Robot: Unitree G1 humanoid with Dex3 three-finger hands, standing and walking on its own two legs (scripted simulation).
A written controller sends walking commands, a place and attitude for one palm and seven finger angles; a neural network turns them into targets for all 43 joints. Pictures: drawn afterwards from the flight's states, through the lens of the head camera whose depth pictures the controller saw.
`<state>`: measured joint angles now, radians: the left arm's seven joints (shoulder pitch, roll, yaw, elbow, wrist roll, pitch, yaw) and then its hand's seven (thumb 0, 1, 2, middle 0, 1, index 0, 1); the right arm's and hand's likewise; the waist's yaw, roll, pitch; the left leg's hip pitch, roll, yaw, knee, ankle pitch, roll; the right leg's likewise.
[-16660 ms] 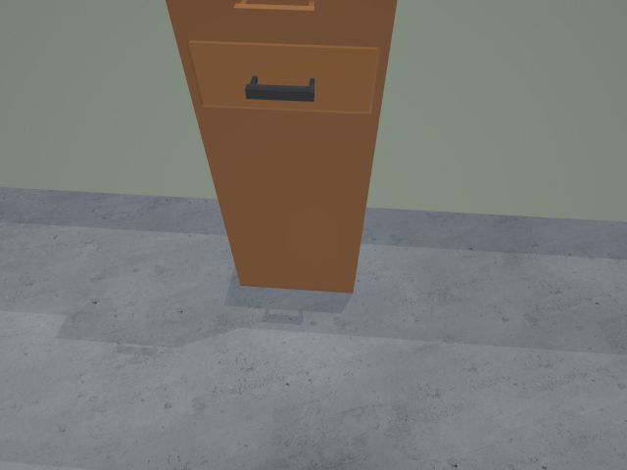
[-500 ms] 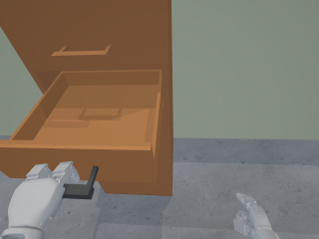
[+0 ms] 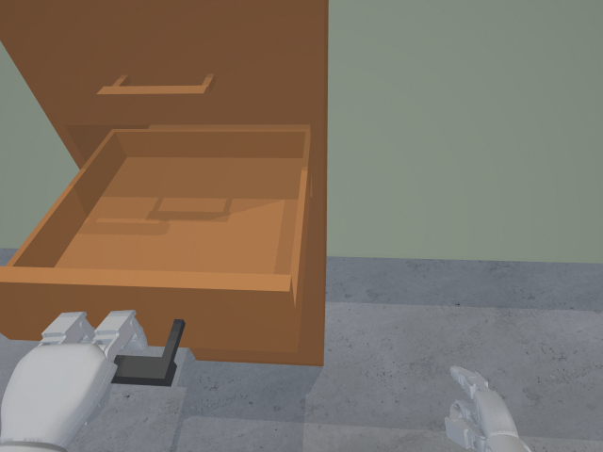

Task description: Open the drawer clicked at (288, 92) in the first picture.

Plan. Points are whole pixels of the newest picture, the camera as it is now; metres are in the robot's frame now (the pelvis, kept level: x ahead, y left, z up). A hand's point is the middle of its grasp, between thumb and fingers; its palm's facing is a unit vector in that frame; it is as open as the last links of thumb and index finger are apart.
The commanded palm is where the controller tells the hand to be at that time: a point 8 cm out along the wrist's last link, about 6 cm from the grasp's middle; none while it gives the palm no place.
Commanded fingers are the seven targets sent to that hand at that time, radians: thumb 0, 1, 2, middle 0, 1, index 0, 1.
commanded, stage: open the thumb to release the handle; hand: left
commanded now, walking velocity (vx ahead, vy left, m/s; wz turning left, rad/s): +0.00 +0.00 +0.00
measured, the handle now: (115, 348) +0.19 +0.24 +0.10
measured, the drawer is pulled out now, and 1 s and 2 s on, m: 0.30 0.30 0.29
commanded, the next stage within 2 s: lift the hand off the handle in 0.42 s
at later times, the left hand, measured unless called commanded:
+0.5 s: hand (96, 390) +0.15 +0.25 +0.09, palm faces +0.04 -0.07 -1.00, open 13.0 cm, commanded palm +0.13 +0.24 +0.13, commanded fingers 0.00 -0.50 0.30 -0.30 -1.20 -0.30 -1.20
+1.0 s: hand (98, 386) +0.16 +0.25 +0.09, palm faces +0.05 -0.07 -1.00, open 13.4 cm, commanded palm +0.14 +0.24 +0.16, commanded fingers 0.00 -0.50 0.30 -0.30 -1.20 -0.30 -1.20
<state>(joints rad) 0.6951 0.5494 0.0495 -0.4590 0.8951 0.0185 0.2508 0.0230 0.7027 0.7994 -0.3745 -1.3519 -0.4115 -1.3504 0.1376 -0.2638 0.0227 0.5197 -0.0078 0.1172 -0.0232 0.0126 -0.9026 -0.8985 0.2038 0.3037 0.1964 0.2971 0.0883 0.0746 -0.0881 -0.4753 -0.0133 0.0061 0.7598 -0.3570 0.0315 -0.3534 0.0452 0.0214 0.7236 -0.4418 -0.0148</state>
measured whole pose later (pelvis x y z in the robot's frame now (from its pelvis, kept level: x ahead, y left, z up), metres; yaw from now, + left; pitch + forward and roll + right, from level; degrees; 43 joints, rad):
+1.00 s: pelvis -0.01 -0.02 +0.01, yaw +3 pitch +2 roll -1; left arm 0.47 0.51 0.04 -0.29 0.89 -0.02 0.18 0.00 -0.49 0.31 -0.34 -1.21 -0.39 -1.25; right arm 0.12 -0.23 0.02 0.60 -0.01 0.08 -0.06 0.01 -0.90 -0.90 0.20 0.30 0.20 0.30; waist 0.11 0.10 -0.06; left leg -0.43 -0.02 -0.04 0.69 -0.30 0.01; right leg -0.30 0.04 -0.03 0.67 -0.40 -0.04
